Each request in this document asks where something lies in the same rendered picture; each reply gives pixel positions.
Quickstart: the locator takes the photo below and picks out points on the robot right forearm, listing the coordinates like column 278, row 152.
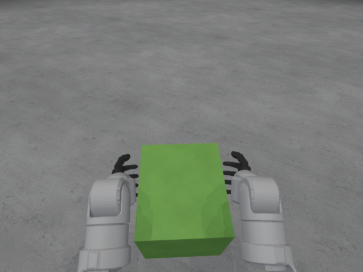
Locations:
column 264, row 243

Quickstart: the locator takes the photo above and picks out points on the robot left forearm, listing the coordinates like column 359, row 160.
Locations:
column 106, row 246

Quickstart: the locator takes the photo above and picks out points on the robot right hand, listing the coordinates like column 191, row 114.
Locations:
column 243, row 165

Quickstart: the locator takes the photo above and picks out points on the carton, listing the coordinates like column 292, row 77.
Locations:
column 182, row 204

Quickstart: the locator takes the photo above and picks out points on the robot left hand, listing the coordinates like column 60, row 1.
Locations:
column 120, row 168

